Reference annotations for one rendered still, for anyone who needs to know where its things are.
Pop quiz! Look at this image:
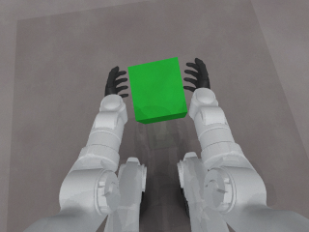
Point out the left robot thigh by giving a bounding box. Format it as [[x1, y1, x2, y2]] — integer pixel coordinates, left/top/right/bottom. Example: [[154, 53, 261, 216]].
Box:
[[103, 161, 147, 232]]

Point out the robot right forearm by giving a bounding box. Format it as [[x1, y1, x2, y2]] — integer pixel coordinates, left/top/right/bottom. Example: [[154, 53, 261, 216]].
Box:
[[188, 87, 257, 172]]

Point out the robot right foot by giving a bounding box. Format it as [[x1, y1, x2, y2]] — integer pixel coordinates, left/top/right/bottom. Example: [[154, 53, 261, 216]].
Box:
[[180, 183, 190, 218]]

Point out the robot right hand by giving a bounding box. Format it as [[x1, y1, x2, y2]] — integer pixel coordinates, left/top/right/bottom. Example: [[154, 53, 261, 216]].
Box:
[[183, 58, 211, 92]]

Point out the robot left upper arm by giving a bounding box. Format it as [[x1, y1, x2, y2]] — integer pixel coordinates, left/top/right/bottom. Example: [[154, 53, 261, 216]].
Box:
[[23, 168, 121, 232]]

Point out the robot right upper arm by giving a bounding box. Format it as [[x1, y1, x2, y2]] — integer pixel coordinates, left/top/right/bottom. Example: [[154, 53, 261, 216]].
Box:
[[203, 165, 309, 232]]

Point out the carton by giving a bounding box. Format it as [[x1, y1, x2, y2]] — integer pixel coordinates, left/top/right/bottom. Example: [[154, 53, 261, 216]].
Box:
[[127, 57, 188, 125]]

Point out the robot left forearm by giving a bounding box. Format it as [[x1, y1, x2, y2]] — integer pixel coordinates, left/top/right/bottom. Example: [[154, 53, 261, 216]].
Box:
[[59, 94, 128, 205]]

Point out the robot left hand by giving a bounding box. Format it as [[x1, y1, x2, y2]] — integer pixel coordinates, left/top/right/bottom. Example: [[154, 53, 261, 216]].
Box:
[[104, 66, 128, 98]]

